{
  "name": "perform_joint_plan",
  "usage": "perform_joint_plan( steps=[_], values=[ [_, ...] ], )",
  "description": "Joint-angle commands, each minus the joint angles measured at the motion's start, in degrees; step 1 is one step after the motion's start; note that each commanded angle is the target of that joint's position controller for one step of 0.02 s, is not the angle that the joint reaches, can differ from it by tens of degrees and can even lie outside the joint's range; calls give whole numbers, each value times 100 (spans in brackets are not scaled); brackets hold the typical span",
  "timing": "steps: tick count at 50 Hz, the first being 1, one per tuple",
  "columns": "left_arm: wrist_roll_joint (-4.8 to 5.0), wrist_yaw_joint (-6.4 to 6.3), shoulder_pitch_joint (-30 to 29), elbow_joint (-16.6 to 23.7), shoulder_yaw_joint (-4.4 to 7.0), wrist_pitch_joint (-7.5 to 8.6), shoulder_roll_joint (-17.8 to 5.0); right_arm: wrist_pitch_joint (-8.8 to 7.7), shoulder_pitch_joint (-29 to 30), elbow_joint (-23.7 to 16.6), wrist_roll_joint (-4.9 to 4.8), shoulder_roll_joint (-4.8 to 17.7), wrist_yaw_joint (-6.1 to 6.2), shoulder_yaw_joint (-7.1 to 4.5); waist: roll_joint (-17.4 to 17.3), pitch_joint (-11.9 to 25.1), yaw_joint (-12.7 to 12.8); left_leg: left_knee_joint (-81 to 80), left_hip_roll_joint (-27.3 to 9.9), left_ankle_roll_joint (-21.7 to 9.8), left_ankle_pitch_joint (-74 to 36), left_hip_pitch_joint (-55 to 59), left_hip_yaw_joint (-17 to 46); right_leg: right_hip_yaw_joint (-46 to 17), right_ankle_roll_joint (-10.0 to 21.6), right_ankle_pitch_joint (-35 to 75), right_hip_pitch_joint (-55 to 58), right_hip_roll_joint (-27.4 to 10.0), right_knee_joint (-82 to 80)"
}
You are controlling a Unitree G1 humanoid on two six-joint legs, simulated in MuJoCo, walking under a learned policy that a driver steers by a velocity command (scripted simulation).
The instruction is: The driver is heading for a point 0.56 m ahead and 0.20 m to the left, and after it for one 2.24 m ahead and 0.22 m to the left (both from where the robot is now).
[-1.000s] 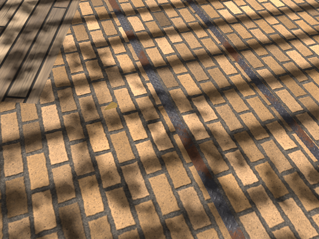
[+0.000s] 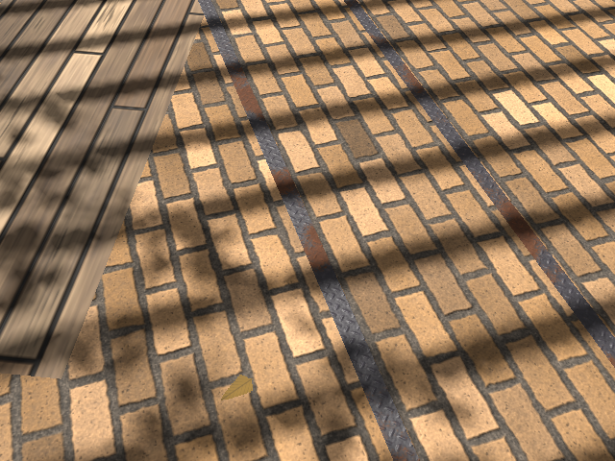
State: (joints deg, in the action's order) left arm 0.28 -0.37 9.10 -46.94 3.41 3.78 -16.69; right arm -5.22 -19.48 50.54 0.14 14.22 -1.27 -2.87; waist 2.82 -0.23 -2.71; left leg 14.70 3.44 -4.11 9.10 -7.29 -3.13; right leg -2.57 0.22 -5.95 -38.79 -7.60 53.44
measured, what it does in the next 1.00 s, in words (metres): walks ahead, turning left: right foot, then left foot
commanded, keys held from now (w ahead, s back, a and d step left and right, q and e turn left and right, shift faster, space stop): w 0.12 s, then w+q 0.88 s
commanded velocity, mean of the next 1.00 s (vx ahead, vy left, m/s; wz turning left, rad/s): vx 0.50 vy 0.00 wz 0.39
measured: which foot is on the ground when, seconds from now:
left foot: down 0.00-0.26, up 0.28-0.78, down 0.80-1.00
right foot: up 0.00-0.24, down 0.26-0.82, up 0.84-1.00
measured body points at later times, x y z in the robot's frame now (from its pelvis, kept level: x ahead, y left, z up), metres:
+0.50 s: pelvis +0.28 -0.06 +0.00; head +0.30 -0.07 +0.44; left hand +0.31 +0.22 -0.13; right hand +0.42 -0.33 -0.13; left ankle +0.29 +0.11 -0.67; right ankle +0.29 -0.16 -0.75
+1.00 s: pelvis +0.53 +0.06 -0.01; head +0.56 +0.09 +0.44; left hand +0.56 +0.38 -0.12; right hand +0.72 -0.16 -0.12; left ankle +0.53 +0.13 -0.75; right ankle +0.61 -0.11 -0.66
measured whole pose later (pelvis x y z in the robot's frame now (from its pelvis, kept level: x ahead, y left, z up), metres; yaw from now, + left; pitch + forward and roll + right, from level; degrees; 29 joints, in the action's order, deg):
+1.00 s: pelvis +0.53 +0.06 -0.01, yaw +26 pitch +1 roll -1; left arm 0.0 -0.1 6.0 -46.3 3.9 6.3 -17.0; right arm -2.9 -16.7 42.8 -0.6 15.2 -1.4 -4.6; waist 1.3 -3.3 -1.6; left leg 23.6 5.8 -6.3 9.3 -15.1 1.4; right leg -3.4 -0.7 -17.3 -31.7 -5.9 62.9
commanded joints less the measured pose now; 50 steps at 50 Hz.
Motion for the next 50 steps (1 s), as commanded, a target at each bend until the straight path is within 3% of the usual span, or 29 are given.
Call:
perform_joint_plan(
  steps=[1,5,8,11,12,13,14,15,16,17,18,19,20,22,24,30,33,35,38,39,40,41,42,43,44,45,46,47,50],
  values=[
    [-5,31,-255,339,24,65,-163,-64,156,-299,-35,903,91,-187,-637,-131,108,-796,-1408,-776,-1271,21,796,31,-52,913,-87,-3,-936],
    [47,138,-998,547,-30,123,-104,-1,-258,-84,-88,1000,125,-204,-610,-347,-169,-755,-1504,-731,-999,416,698,197,-9,1232,7,195,-1884],
    [68,243,-1404,752,-31,189,-156,100,-504,78,-124,1007,153,-220,-612,-487,-217,-442,-1751,-714,-1187,907,900,131,109,830,-82,286,-2276],
    [58,288,-1014,694,56,273,-403,176,-332,72,-150,1157,200,-280,-777,-250,129,117,-1838,-585,-2006,1073,1110,191,269,264,739,502,-2564],
    [45,261,-442,532,147,294,-556,199,-181,36,-150,1171,204,-279,-785,84,474,730,-1648,-477,-2788,929,993,348,378,258,1628,672,-2732],
    [7,199,543,255,292,303,-870,202,-146,-22,-102,994,205,-211,-677,783,887,1873,-1301,-293,-2754,321,786,225,580,425,3187,501,-2554],
    [-77,133,1511,126,414,278,-1374,159,-384,-182,58,559,193,-62,257,1809,1062,3883,-723,-20,-778,-1217,480,-1211,1030,456,5240,-828,-2283],
    [-72,167,1651,23,403,228,-1408,51,-1018,-167,-107,68,158,64,1598,2484,780,5388,-11,202,2517,-2953,751,-3583,1657,-909,6430,-1747,-3193],
    [-31,148,1461,81,264,225,-842,1,-534,-130,-281,787,160,-115,849,1820,956,5948,-357,164,2359,-3467,1193,-3361,1388,-1612,5870,-1533,-3540],
    [-1,121,990,134,188,234,-620,-8,-31,-305,-330,983,173,-186,565,1005,876,5941,-616,118,1779,-3689,1026,-2499,1144,-1442,5050,-1385,-3674],
    [-23,126,580,159,128,248,-456,21,158,-323,-270,902,204,-193,187,593,682,5754,-861,143,1292,-3443,944,-1887,1043,-912,4249,-1175,-3868],
    [-60,135,320,143,106,271,-336,71,158,-331,-204,797,212,-222,253,329,499,5480,-1026,165,961,-3173,970,-1389,992,-544,3673,-995,-4066],
    [-105,138,171,114,93,300,-257,149,15,-301,-206,676,200,-233,371,242,340,5352,-1146,176,769,-2833,991,-985,940,-330,3302,-848,-4250],
    [-108,130,70,31,123,354,-284,285,-11,-340,-227,458,191,-226,301,66,213,5216,-1201,214,586,-2752,927,-431,982,133,2972,-787,-4497],
    [-116,88,112,-65,172,376,-410,370,188,-475,-186,425,198,-237,153,-94,185,4946,-1228,273,209,-3038,961,-12,1034,553,2940,-795,-4610],
    [-90,-46,348,-220,247,270,-682,309,1164,-846,-130,304,8,-164,-59,-365,476,3111,-1119,295,-1167,-3134,522,997,916,916,3306,-679,-4701],
    [-17,-67,640,-329,297,165,-818,309,1700,-1116,-129,280,-99,-122,-125,-540,671,2566,-1054,194,-1043,-3296,282,1207,881,1065,3872,-855,-4558],
    [48,-67,735,-383,332,73,-901,321,1869,-1282,-136,337,-162,-132,-73,-576,662,2356,-965,70,-659,-3326,132,1318,800,1514,4286,-976,-4295],
    [131,-94,553,-328,400,-46,-1134,368,1401,-1337,-139,627,-194,-284,211,-105,234,2292,-439,-256,198,-2318,-341,1560,611,4055,4535,-975,-3130],
    [161,-98,439,-302,407,-94,-1174,381,713,-1186,-161,835,-177,-414,188,256,-186,2078,-165,-428,195,-1414,-477,1677,507,4567,4365,-843,-2152],
    [142,-104,424,-271,357,-97,-1069,404,-277,-916,-173,1211,-92,-625,-35,763,-668,1728,8,-656,-120,160,-290,1760,280,3928,3571,-592,-738],
    [-102,-86,624,-71,174,-37,-442,444,-684,-799,-191,1827,34,-776,-1303,1081,-477,1502,-1238,-1181,8,1770,1865,1742,-35,149,1540,1,1287],
    [-57,-13,788,185,26,203,-148,317,-440,-1059,-141,1981,-23,-715,-1767,1979,-78,422,-2270,-2200,1082,2884,5095,357,-186,-2932,-72,1039,2655],
    [178,62,60,312,141,383,-666,226,-424,-1067,-110,1444,-84,-558,-964,1689,-420,53,-2210,-1852,1081,2778,4752,-287,-48,-2555,-713,720,2826],
    [253,87,-154,396,135,479,-679,158,-209,-1051,-107,1222,-85,-493,-817,1012,-296,98,-2017,-1618,697,2100,3867,-211,102,-2035,-860,478,2470],
    [130,33,-122,301,136,506,-623,131,213,-1115,-119,1060,-76,-443,-317,632,-9,121,-1737,-1393,123,1246,3191,-219,118,-1601,-507,216,1950],
    [12,2,-48,243,196,461,-706,122,524,-1196,-93,861,-55,-376,-365,439,193,64,-1530,-1262,-453,611,2718,-231,85,-1342,-100,63,1484],
    [-9,17,53,227,221,377,-727,121,649,-1277,-43,794,-26,-337,-478,394,327,-58,-1417,-1231,-748,227,2530,-253,40,-1168,226,-5,1295],
    [-111,3,-69,323,193,209,-516,85,478,-1258,-88,977,79,-379,-427,276,369,-227,-1243,-1278,-1435,-266,2109,-105,-231,-728,352,91,548]
  ],
)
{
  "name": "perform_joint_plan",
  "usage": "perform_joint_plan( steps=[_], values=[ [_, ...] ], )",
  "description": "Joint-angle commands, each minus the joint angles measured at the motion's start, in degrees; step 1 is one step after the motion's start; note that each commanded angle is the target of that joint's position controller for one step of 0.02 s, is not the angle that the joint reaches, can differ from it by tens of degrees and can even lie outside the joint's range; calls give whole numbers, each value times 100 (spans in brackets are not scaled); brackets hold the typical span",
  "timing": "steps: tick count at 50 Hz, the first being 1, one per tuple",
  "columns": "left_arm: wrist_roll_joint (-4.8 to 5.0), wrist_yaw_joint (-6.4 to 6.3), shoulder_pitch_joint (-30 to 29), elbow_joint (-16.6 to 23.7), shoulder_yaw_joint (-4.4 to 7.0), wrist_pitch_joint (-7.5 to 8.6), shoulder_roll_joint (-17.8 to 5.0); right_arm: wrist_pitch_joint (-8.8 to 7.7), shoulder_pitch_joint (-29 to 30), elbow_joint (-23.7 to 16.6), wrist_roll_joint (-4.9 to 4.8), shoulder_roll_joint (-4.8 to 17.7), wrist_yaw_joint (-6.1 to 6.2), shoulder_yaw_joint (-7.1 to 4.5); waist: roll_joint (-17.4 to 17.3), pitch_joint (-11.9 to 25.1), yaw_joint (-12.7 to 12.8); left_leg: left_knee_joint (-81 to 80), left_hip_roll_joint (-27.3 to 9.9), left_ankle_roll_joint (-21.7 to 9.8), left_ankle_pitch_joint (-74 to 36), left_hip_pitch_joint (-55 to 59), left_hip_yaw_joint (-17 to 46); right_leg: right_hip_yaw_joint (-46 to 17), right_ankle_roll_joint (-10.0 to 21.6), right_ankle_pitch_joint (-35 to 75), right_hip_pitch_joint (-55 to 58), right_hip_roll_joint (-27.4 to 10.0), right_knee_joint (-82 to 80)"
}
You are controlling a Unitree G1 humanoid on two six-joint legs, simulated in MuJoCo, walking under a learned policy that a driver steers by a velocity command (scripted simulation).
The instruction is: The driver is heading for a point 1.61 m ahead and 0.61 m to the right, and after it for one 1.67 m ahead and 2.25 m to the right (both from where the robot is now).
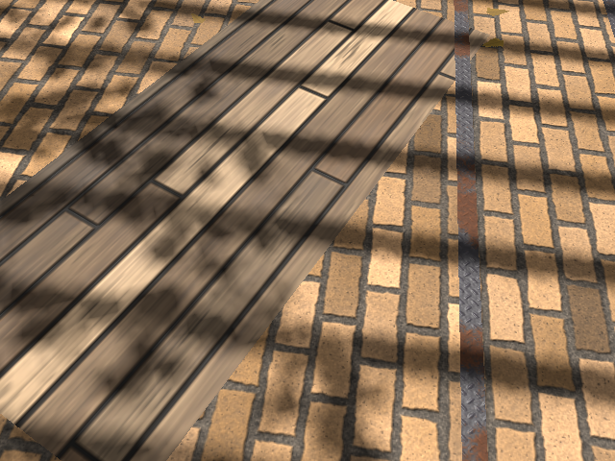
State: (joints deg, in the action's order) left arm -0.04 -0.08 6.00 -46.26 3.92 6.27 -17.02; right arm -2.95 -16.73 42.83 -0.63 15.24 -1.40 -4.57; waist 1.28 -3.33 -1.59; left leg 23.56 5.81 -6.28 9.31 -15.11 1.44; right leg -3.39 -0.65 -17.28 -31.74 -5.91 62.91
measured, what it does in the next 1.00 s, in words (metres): walks ahead, turning right: right foot, then left foot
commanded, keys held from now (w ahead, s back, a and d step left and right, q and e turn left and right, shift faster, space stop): w+q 0.08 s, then w+e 0.92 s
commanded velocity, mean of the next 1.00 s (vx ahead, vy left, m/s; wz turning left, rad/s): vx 0.50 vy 0.00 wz -0.23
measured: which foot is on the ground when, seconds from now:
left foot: down 0.00-0.36, up 0.38-0.80, down 0.82-1.00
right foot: up 0.00-0.32, down 0.34-0.84, up 0.86-1.00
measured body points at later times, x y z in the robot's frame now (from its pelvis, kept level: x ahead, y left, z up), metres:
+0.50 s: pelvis +0.30 -0.07 +0.00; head +0.33 -0.08 +0.45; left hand +0.40 +0.21 -0.11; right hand +0.42 -0.34 -0.11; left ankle +0.26 +0.08 -0.66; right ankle +0.34 -0.14 -0.74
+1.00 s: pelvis +0.59 -0.05 +0.00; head +0.61 -0.05 +0.45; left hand +0.77 +0.19 -0.11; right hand +0.63 -0.35 -0.09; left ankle +0.64 +0.05 -0.74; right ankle +0.52 -0.17 -0.66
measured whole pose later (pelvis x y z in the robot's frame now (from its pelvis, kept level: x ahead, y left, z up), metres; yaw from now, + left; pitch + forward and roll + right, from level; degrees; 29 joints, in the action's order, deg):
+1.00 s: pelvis +0.59 -0.05 +0.00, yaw -19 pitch +1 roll +2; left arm 1.5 -0.1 16.6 -41.8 4.0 1.2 -18.4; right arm -5.7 -12.1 40.8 0.5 14.6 -0.3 -3.4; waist 3.0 -0.8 -0.1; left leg 23.1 1.9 -1.4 10.5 -14.0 -2.6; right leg -3.6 0.4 -20.2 -30.0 -1.7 66.5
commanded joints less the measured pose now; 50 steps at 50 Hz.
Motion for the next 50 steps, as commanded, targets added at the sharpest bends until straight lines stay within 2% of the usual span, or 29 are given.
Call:
perform_joint_plan(
  steps=[1,6,8,11,14,16,17,18,19,20,21,22,23,26,28,32,35,37,39,40,41,42,43,44,45,46,47,48,50],
  values=[
    [-90,-37,14,338,120,-58,-427,-140,100,-464,-17,947,138,-229,-280,495,199,-1138,-1421,-1028,-1504,458,1548,4,-223,698,-458,-22,-780],
    [-15,74,-786,547,-10,-1,-195,-95,-222,-328,-21,867,232,-194,-641,319,-169,-1143,-1128,-627,-742,307,1088,142,-268,2443,-34,290,-2816],
    [33,140,-994,603,-31,37,-225,-121,-423,-184,-14,857,215,-179,-683,204,-324,-1132,-1298,-600,-573,476,1123,172,-172,2761,41,280,-3050],
    [60,224,-1236,742,-26,79,-373,-101,-660,-8,8,892,215,-179,-675,39,-422,-862,-1703,-590,-1014,1394,1266,189,118,2199,-513,272,-3294],
    [86,309,-930,724,10,103,-508,-31,-581,61,24,1005,255,-208,-766,124,-211,-419,-1877,-408,-2450,1994,1094,352,461,1381,-323,412,-3423],
    [57,292,253,393,173,90,-795,20,-333,1,48,1020,279,-178,-667,916,425,952,-1497,-182,-4367,1839,594,627,780,1489,1376,781,-3531],
    [16,277,1194,232,240,66,-1055,23,-313,-114,128,887,304,-98,-204,1643,788,2443,-1238,7,-3346,898,372,-379,1136,1745,2960,68,-3396],
    [14,294,1657,161,367,27,-1511,-84,-951,-237,129,432,257,27,1339,2186,484,4631,-199,560,186,-1464,48,-3157,2136,849,4924,-1130,-3841],
    [183,324,1675,111,252,4,-1063,-217,-777,-245,103,634,207,53,1255,2187,615,5146,-173,547,2134,-2455,620,-4295,2149,-271,5300,-1260,-4573],
    [179,283,1315,214,181,-29,-818,-317,-182,-386,-64,894,144,-7,774,1328,665,5291,-501,487,1743,-2956,696,-3598,1886,-559,4675,-1160,-4661],
    [100,251,1023,331,153,-69,-746,-391,229,-472,-59,884,132,15,173,876,606,5013,-722,447,1327,-2861,573,-2973,1726,-189,3884,-932,-4744],
    [65,236,821,385,115,-95,-653,-426,434,-527,54,856,141,-7,-130,514,453,4531,-883,476,1070,-2722,486,-2539,1664,384,3197,-731,-4850],
    [21,212,736,429,69,-91,-573,-414,397,-548,138,835,160,-36,-63,476,277,4147,-1020,512,873,-2378,481,-2250,1615,910,2802,-550,-4951],
    [65,138,781,465,93,-102,-650,-307,303,-604,175,643,200,-12,257,495,119,3420,-1048,743,728,-2078,313,-1769,1684,1814,2285,-317,-5101],
    [97,61,930,437,152,-113,-823,-267,670,-732,171,546,237,25,217,393,197,2721,-985,895,173,-2132,228,-1511,1639,2098,2074,-204,-5158],
    [167,-44,1308,334,178,-227,-851,-328,1491,-915,128,350,180,101,309,348,508,1193,-671,988,-1226,-1570,174,-1203,1296,1949,1797,141,-4992],
    [193,-82,1638,255,177,-317,-816,-393,1944,-1041,44,414,96,89,346,319,658,661,-499,958,-1355,-1381,238,-1550,1238,1677,2068,29,-4715],
    [186,-111,1705,258,184,-372,-804,-448,2019,-1078,21,535,50,44,394,319,615,346,-456,876,-1048,-1299,349,-1913,1181,1544,2451,-97,-4418],
    [167,-127,1579,312,215,-408,-839,-502,1732,-1019,1,684,45,-23,570,367,397,160,-463,705,-635,-867,349,-2166,1088,1797,2601,-175,-4069],
    [157,-117,1449,372,193,-413,-764,-526,1243,-897,18,808,77,-96,569,592,112,-93,-487,533,-720,-128,261,-2079,956,2149,2492,2,-3662],
    [104,-83,1329,483,110,-389,-533,-548,495,-796,109,1028,124,-181,398,1245,-267,108,-1033,210,-717,1212,644,-1796,778,2110,2027,270,-2601],
    [115,-81,1763,614,0,-340,-171,-509,-314,-712,212,1495,174,-302,-651,2172,-351,187,-2273,-474,-300,3328,2314,-1038,397,691,465,982,-752],
    [184,-75,2161,712,-65,-304,-226,-419,-580,-531,95,1395,125,-297,-2049,2526,-207,-282,-3105,-987,839,3919,4230,-687,254,-1729,-839,1046,482],
    [239,-70,1897,625,63,-317,-747,-378,-291,-618,41,914,132,-174,-1259,1705,-275,-483,-2926,-790,1618,3243,3879,-778,207,-1400,-1295,640,996],
    [199,-62,1378,705,105,-354,-862,-328,-43,-648,62,710,151,-108,-749,1029,-315,-590,-2646,-561,1389,2486,3003,-552,159,-911,-1330,453,1083],
    [142,-49,1118,793,112,-370,-783,-303,203,-603,93,625,141,-65,-486,557,-191,-790,-2394,-477,808,1763,2392,-438,120,-566,-1221,295,877],
    [112,-31,1026,835,139,-392,-714,-308,364,-561,119,512,138,-22,-562,343,-61,-957,-2199,-418,372,1314,1934,-424,110,-335,-1068,131,646],
    [148,2,1090,854,128,-427,-594,-320,457,-524,141,505,131,-15,-723,242,54,-1121,-2068,-386,132,962,1571,-362,98,-213,-850,25,536],
    [166,31,1055,927,86,-488,-379,-371,496,-434,96,554,112,-49,-763,200,119,-1371,-2013,-467,-298,707,1054,-245,39,-7,-797,-62,335]
  ],
)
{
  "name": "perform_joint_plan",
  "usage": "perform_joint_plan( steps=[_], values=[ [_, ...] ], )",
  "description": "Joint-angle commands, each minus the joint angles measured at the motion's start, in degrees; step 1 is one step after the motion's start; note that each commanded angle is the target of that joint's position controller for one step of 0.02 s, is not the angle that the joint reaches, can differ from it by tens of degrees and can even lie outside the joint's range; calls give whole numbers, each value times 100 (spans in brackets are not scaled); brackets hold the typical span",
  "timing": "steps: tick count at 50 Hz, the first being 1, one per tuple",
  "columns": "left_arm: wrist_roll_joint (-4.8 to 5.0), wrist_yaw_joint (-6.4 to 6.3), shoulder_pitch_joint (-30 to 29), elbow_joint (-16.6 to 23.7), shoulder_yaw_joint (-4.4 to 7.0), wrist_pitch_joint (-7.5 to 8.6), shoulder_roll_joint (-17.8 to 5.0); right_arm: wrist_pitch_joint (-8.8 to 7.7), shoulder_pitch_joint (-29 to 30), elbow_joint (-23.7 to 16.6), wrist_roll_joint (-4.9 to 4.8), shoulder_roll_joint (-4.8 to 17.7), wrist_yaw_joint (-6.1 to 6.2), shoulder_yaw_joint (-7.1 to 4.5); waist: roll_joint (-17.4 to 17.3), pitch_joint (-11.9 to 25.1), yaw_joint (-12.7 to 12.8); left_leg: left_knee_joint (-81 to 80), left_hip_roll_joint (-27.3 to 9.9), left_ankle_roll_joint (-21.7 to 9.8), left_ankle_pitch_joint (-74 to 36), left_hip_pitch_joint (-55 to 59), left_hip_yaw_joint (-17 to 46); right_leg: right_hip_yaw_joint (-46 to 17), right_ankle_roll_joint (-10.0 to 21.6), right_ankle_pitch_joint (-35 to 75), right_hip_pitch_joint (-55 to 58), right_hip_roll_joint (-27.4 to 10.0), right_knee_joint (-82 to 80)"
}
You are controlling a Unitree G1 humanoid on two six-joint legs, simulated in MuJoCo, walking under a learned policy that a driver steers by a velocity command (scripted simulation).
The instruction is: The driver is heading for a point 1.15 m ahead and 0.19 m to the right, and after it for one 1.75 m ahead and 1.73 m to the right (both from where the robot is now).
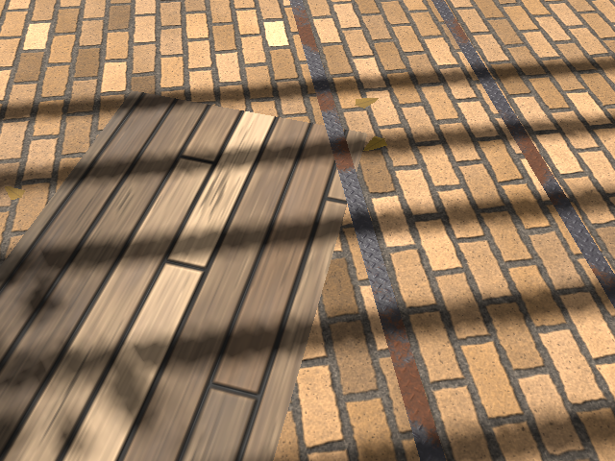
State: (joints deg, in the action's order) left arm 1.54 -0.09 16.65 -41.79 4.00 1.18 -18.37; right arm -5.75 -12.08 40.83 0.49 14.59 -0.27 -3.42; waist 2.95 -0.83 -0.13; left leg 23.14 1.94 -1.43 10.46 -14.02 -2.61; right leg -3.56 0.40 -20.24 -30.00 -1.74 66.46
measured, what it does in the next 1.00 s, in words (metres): walks ahead, turning right: right foot, then left foot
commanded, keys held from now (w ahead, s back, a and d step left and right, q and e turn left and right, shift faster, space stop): w+e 0.44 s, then w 0.52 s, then no key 0.04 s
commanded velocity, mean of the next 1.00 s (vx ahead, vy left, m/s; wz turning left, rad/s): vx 0.50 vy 0.00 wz -0.39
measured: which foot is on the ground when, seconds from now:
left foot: down 0.00-0.32, up 0.34-0.82, down 0.84-1.00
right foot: up 0.00-0.32, down 0.34-0.86, up 0.88-1.00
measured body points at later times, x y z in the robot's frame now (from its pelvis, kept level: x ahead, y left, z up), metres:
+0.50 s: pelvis +0.27 -0.09 +0.00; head +0.30 -0.11 +0.44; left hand +0.47 +0.14 -0.10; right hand +0.31 -0.39 -0.11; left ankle +0.28 +0.08 -0.65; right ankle +0.28 -0.17 -0.74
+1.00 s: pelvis +0.56 -0.12 +0.00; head +0.59 -0.12 +0.45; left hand +0.76 +0.10 -0.12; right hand +0.57 -0.41 -0.10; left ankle +0.63 -0.05 -0.74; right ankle +0.46 -0.23 -0.66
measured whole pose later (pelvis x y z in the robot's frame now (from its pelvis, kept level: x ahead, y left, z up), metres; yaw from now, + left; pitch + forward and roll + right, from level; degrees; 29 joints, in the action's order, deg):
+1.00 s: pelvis +0.56 -0.12 +0.00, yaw -22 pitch +1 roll +0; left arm 0.8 0.1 17.0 -42.6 2.8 3.1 -17.3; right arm -5.2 -13.8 43.7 0.5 15.6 -1.9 -2.3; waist 2.0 -1.3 -0.4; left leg 25.3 2.6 -3.2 9.7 -17.0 -2.0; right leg -2.6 1.3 -20.1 -26.9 -1.7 65.0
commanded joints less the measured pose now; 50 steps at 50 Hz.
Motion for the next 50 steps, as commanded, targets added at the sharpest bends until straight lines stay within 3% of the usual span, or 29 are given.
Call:
perform_joint_plan(
  steps=[1,3,7,12,14,15,16,17,18,19,20,21,22,23,24,27,31,35,38,40,41,42,43,44,45,46,47,49,50],
  values=[
    [-11,36,-114,548,67,7,-206,-112,25,-180,-19,704,-1,-193,-857,-72,-15,-1413,-1658,-1005,-638,581,1271,-225,-106,454,-1055,-514,-198],
    [-43,59,-319,639,44,11,-167,-120,-22,-70,-8,849,9,-243,-718,-63,-40,-1473,-1692,-1053,-1102,704,889,-222,-169,925,-1188,-559,-653],
    [-32,196,-936,769,-21,97,-70,-50,-107,90,-40,1027,41,-274,-603,-144,-260,-1438,-1497,-830,-1505,866,25,90,-90,2120,-889,-457,-2007],
    [-14,343,-1628,1127,-18,98,-125,96,-483,333,-179,1298,54,-350,-630,-327,-416,-1145,-1766,-629,-2000,1611,-363,466,201,1737,-788,-270,-2891],
    [-48,360,-1433,1177,75,67,-300,172,-467,346,-224,1468,85,-399,-800,-98,-192,-459,-1787,-500,-3748,1846,-592,780,432,1103,-231,61,-3013],
    [-59,347,-972,1096,177,44,-473,219,-446,342,-241,1541,109,-418,-854,205,105,291,-1727,-418,-4634,1826,-733,944,583,914,441,307,-3105],
    [-40,295,-30,851,350,20,-753,251,-407,320,-247,1464,137,-379,-735,686,621,1476,-1536,-245,-4762,1361,-924,987,800,1259,1789,554,-3450],
    [-15,171,924,649,537,-42,-1234,220,-542,214,-88,1176,154,-253,-83,1255,973,3279,-1301,13,-2879,-111,-945,-212,1160,1377,3620,-140,-3505],
    [26,163,642,736,573,29,-1849,57,-1079,-152,100,397,50,22,1354,1894,196,5196,-109,322,2338,-2603,-263,-3612,2297,292,5351,-1579,-4146],
    [-1,184,869,863,427,99,-1275,-135,-385,-166,-114,956,-27,-69,594,2316,753,5663,-197,226,2295,-3191,814,-4297,2266,-343,5469,-1718,-4835],
    [-52,196,670,781,334,173,-1007,-224,110,-325,-294,1152,-59,-119,381,1418,762,5506,-420,115,1723,-3553,759,-3459,1993,117,4843,-1549,-4918],
    [-44,186,330,799,287,204,-878,-265,162,-315,-210,1059,-20,-80,-94,958,494,5009,-652,89,1238,-3294,747,-2826,1810,694,3983,-1304,-4908],
    [-65,172,-49,862,230,198,-716,-255,150,-262,-57,1075,20,-107,-199,632,251,4534,-797,146,999,-2898,730,-2314,1693,1368,3201,-1096,-4960],
    [-149,145,-284,944,170,203,-576,-187,-19,-208,-27,1100,10,-132,-62,543,31,4334,-923,186,813,-2479,752,-1984,1661,1879,2675,-985,-5079],
    [-171,128,-392,952,147,215,-520,-117,-124,-162,-16,1057,1,-131,-19,505,-64,4153,-945,254,730,-2261,704,-1826,1676,2179,2373,-930,-5196],
    [-145,54,-260,744,148,278,-600,18,-2,-150,31,773,5,-47,-48,301,-76,3425,-916,481,171,-2152,508,-1180,1668,2878,1814,-784,-5413],
    [-102,-11,19,494,152,277,-679,-2,801,-294,-5,557,-57,65,35,52,263,1740,-722,489,-1486,-1862,410,-601,1307,2390,1658,-462,-5464],
    [-51,7,446,210,165,273,-759,-58,1391,-468,-105,636,-157,60,76,-190,521,940,-558,318,-1784,-1867,446,-857,1245,1817,2141,-755,-5369],
    [-55,-16,583,57,188,208,-786,-96,1400,-543,-87,755,-223,12,169,-226,446,621,-496,64,-1157,-1983,475,-1095,1128,2230,2836,-1061,-5018],
    [-56,-32,482,31,203,154,-824,-114,985,-462,-77,862,-219,-50,282,-40,182,459,-314,-133,-722,-1372,274,-1050,980,3299,3022,-1017,-4535],
    [-75,-36,422,43,167,131,-746,-121,346,-280,-54,1025,-186,-151,198,388,-150,357,-193,-300,-836,-447,134,-824,844,4114,2943,-731,-3777],
    [-155,-50,397,146,67,124,-538,-126,-575,-135,4,1309,-151,-238,-73,1212,-547,656,-835,-643,-1191,1115,747,-558,636,3571,2207,-417,-2414],
    [-92,-34,1174,201,-69,219,-92,-74,-1233,1,58,1806,-139,-382,-1453,2134,-433,416,-2138,-1585,-158,3365,3190,-80,130,1215,27,494,-147],
    [-62,-13,1047,169,-71,300,-258,-44,-1440,111,-93,1392,-184,-278,-1825,2237,-562,-475,-2395,-1687,1047,3627,4620,-555,95,-1253,-940,644,571],
    [50,16,470,276,44,331,-672,-23,-1069,74,-145,1108,-159,-183,-1248,1298,-593,-606,-2264,-1400,1654,2950,3967,-583,134,-939,-1441,275,907],
    [40,17,26,393,29,347,-671,18,-663,-7,-92,999,-135,-135,-791,734,-481,-706,-2049,-1222,1389,2126,3266,-314,163,-445,-1415,-26,722],
    [-49,15,-216,448,34,352,-610,36,-389,-19,-36,881,-142,-85,-590,269,-337,-894,-1817,-1188,848,1364,2757,-193,152,-104,-1293,-207,321],
    [-96,7,-9,356,50,284,-452,-6,-101,-46,35,724,-147,-19,-825,96,-25,-1128,-1515,-1134,-473,606,2127,-154,76,267,-669,-412,-151],
    [-115,-7,135,292,34,243,-343,-32,-62,-16,19,732,-149,-18,-847,135,69,-1127,-1465,-1181,-1544,439,1798,-72,-8,245,-462,-397,-304]
  ],
)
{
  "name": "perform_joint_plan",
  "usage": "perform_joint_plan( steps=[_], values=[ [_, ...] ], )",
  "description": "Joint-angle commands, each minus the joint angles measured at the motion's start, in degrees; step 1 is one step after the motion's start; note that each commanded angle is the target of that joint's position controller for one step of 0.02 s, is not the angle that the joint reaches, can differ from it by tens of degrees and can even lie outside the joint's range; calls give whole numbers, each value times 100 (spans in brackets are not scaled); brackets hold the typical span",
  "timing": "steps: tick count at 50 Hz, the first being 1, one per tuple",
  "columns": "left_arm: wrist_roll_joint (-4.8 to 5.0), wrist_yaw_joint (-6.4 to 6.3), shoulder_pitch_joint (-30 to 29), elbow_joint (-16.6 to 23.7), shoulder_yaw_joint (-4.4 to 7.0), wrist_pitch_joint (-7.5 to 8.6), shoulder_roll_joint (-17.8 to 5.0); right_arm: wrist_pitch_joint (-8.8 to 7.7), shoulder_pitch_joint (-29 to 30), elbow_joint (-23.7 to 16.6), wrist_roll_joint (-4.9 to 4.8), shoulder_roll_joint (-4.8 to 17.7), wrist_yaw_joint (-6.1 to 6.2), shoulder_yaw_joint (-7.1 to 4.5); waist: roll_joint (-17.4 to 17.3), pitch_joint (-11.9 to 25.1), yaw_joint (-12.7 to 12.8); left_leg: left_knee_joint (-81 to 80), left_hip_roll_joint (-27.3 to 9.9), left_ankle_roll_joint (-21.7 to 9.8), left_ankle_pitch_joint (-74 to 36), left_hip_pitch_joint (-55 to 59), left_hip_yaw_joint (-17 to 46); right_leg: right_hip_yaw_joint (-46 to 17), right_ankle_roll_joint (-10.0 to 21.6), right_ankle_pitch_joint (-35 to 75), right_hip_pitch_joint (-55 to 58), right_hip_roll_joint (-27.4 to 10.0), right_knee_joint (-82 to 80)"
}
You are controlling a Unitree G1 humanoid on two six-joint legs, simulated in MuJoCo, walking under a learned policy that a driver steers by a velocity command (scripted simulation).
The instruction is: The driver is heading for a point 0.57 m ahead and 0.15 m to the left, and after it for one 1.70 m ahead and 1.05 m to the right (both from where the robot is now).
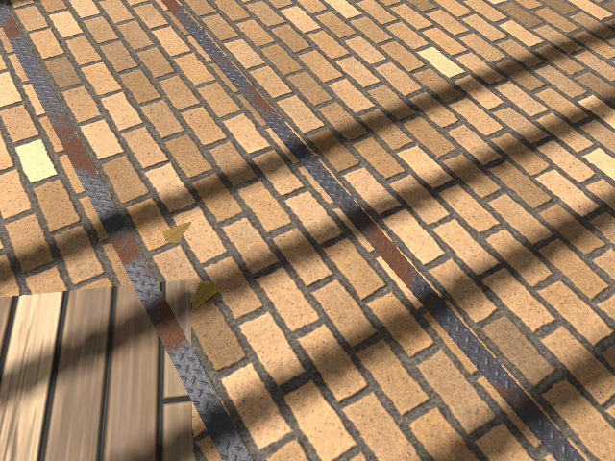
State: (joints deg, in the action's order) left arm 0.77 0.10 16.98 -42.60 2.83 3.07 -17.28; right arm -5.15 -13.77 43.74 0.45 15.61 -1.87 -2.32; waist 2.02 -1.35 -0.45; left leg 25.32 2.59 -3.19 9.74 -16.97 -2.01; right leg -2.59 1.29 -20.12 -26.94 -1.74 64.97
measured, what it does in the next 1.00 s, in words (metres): walks ahead: right foot, then left foot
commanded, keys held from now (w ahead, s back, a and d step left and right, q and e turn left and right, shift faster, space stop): no key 1.00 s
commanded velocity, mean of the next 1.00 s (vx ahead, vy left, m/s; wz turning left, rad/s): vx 0.10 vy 0.00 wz -0.01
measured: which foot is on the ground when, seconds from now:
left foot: down 0.00-0.32, up 0.34-0.52, down 0.54-1.00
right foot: up 0.00-0.26, down 0.28-1.00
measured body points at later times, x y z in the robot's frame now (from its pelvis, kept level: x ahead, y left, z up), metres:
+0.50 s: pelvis +0.16 -0.03 -0.01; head +0.19 -0.03 +0.44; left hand +0.32 +0.22 -0.11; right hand +0.26 -0.30 -0.14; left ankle +0.15 +0.12 -0.73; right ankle +0.25 -0.13 -0.74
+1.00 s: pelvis +0.22 +0.00 +0.00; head +0.23 +0.00 +0.45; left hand +0.31 +0.26 -0.14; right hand +0.27 -0.25 -0.15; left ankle +0.17 +0.12 -0.74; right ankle +0.25 -0.13 -0.74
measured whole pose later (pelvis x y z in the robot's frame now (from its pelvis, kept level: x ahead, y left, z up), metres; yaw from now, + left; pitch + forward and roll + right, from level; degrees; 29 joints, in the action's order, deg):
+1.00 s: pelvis +0.22 +0.00 +0.00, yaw +0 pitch -1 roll +0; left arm 0.0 -1.9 7.9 -57.0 2.9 -1.0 -13.4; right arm -0.4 -13.1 57.3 0.2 12.7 1.4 -0.8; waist -0.1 -2.1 -0.4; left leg 29.0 -0.7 0.3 19.9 -7.8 -0.2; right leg -0.9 -1.1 -12.5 -15.3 -0.7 29.0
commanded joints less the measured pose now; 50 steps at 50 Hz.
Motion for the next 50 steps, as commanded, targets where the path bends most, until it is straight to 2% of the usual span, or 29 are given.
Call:
perform_joint_plan(
  steps=[1,3,6,8,10,12,13,14,15,16,17,18,19,20,22,24,25,26,27,28,29,30,31,33,35,42,50],
  values=[
    [-67,-48,164,349,136,23,-379,-115,116,-256,19,684,19,-139,-706,222,173,-1297,-1507,-1051,-2551,623,1414,-98,-189,259,-648,-370,-354],
    [-124,-81,-31,412,78,13,-224,-100,141,-153,2,816,71,-175,-648,259,192,-1230,-1404,-1029,-3786,561,878,13,-322,693,-572,-341,-1066],
    [-108,-36,-507,442,15,48,-76,10,14,-19,-33,869,148,-179,-688,392,-15,-1174,-1098,-795,-3820,578,349,186,-315,1920,-90,-167,-2349],
    [-93,9,-808,497,27,62,-108,79,-210,123,-61,903,175,-177,-682,446,-163,-1093,-1151,-750,-3474,816,383,161,-291,2400,86,-57,-2869],
    [-103,49,-987,560,62,79,-202,149,-257,221,-84,925,186,-179,-703,425,-191,-896,-1297,-725,-3221,1068,533,78,-197,2310,133,-16,-3196],
    [-146,83,-956,563,111,107,-318,214,-156,276,-118,939,202,-185,-697,424,-79,-514,-1377,-632,-2998,1211,691,61,-41,2094,322,33,-3541],
    [-180,84,-712,469,142,122,-350,243,-57,292,-145,898,213,-170,-620,489,90,-189,-1275,-511,-2802,1186,680,126,58,2386,719,98,-3933],
    [-225,47,-481,383,203,136,-538,236,-217,334,-104,791,214,-136,-421,640,133,260,-988,-291,-2580,1074,598,28,204,3473,1332,-12,-4205],
    [-293,-3,-313,422,276,131,-940,165,-605,298,61,583,196,-59,212,1177,-53,1037,-607,1,-1376,407,424,-635,591,5800,2563,-800,-3683],
    [-310,-54,-176,394,192,40,-659,137,-1166,440,68,205,176,86,902,1842,-94,2049,-271,342,839,-448,330,-1541,1455,6466,3609,-1682,-3509],
    [-221,-39,2,315,86,-40,-242,217,-859,451,-2,425,165,60,1012,1965,174,2733,-242,533,2833,-724,523,-2012,1732,5882,3480,-1880,-3800],
    [-155,-2,-148,252,32,-76,-169,325,-578,365,-73,636,169,-7,736,1645,160,2973,-391,585,3136,-961,661,-2007,1592,4578,3072,-1752,-4052],
    [-153,14,-436,263,35,-102,-222,455,-363,360,-93,648,217,-36,460,1272,105,3023,-500,634,2956,-1046,641,-1884,1398,3491,2585,-1601,-4284],
    [-155,17,-817,301,59,-122,-337,575,-270,353,-63,644,268,-56,387,924,-2,2755,-589,683,2636,-911,617,-1685,1240,2672,1952,-1469,-4547],
    [-217,-17,-1354,326,102,-178,-438,709,-393,464,-34,520,353,-48,661,661,-229,1981,-588,732,1920,-143,452,-1218,987,1746,945,-1093,-4857],
    [-215,-55,-1446,251,90,-221,-347,699,-652,673,4,360,353,-26,652,761,-338,1197,-465,665,803,593,230,-761,854,1265,612,-819,-4826],
    [-171,-67,-1423,191,78,-234,-290,685,-713,745,33,322,334,-24,602,789,-365,771,-395,595,275,903,125,-613,751,756,517,-714,-4779],
    [-140,-69,-1289,96,46,-232,-179,681,-625,740,101,338,318,-25,506,736,-323,476,-394,503,32,1055,123,-519,540,43,434,-576,-4758],
    [-148,-66,-1136,-14,12,-228,-82,678,-426,642,169,457,322,-28,312,500,-218,167,-623,362,-4,954,387,-450,270,-583,331,-424,-4702],
    [-183,-53,-1036,-53,21,-226,-113,674,-247,540,129,726,360,-68,-84,216,-25,-83,-876,198,624,487,609,-310,67,-769,454,-200,-4541],
    [-180,-77,-1023,-66,27,-230,-62,650,-49,622,70,794,362,-105,-693,-16,111,-281,-797,71,1772,-368,650,-12,-76,-231,999,44,-4327],
    [-186,-109,-1111,-115,44,-224,-135,583,108,598,75,587,357,-54,-722,-110,86,-475,-752,128,1929,-706,664,1,-91,226,1396,36,-4073],
    [-166,-135,-1081,-166,61,-222,-126,516,154,638,93,480,361,-22,-754,-52,120,-530,-761,211,1713,-719,655,9,-38,574,1581,17,-3958],
    [-160,-158,-965,-318,77,-233,-143,397,110,711,51,457,344,-13,-637,28,93,-395,-699,317,1038,-422,575,-11,45,1175,1629,-6,-3873],
    [-138,-149,-932,-445,80,-222,-113,353,-77,825,15,482,342,-14,-472,181,29,-240,-658,325,517,-133,511,-6,73,1692,1684,-26,-3810],
    [-86,-165,-905,-882,106,-283,-147,412,-192,1048,-17,437,356,9,-241,269,-27,-115,-578,275,-353,236,404,30,32,2355,1843,-30,-3718],
    [-68,-233,-933,-1325,112,-374,-208,438,-190,1261,-21,364,341,28,-229,198,-1,-200,-529,264,-638,370,335,36,-7,2405,1962,-41,-3769]
  ],
)
Keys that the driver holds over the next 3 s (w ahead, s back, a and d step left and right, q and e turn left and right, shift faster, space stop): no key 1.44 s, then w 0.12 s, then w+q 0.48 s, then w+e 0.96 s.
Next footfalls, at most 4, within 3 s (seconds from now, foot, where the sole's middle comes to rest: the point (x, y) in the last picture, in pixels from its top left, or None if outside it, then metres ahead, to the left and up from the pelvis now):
0.28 right None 0.29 -0.13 -0.78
0.54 left None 0.21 0.12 -0.78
2.16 left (235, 403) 0.61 0.17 -0.78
2.74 right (312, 277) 0.95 -0.01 -0.78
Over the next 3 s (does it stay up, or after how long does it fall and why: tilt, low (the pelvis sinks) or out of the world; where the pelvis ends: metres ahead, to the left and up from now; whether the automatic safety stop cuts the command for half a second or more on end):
stays up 0.93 0.05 0.01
